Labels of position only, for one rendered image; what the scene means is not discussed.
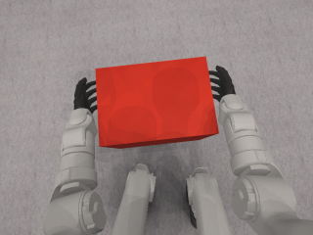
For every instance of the right robot foot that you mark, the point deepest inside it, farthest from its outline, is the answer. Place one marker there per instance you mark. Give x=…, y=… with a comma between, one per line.
x=193, y=219

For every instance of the right robot upper arm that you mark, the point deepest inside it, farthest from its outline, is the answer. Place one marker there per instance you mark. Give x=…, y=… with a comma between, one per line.
x=267, y=203

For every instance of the left robot upper arm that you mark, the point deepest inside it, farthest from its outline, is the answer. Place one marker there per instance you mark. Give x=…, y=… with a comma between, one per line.
x=80, y=213

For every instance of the right robot forearm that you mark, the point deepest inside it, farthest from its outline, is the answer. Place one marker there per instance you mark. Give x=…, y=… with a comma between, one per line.
x=247, y=150

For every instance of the right robot shin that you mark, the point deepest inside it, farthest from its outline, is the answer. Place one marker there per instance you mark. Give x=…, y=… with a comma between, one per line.
x=202, y=170

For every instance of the left robot hand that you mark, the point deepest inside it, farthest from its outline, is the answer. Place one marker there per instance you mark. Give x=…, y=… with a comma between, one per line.
x=81, y=96

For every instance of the right robot hand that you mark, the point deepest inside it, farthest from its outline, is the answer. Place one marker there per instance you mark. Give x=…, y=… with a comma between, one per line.
x=224, y=82

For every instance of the left robot forearm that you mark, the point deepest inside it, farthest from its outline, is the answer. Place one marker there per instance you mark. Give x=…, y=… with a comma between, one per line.
x=77, y=157

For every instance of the carton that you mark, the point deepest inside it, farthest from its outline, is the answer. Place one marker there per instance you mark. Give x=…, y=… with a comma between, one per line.
x=155, y=103

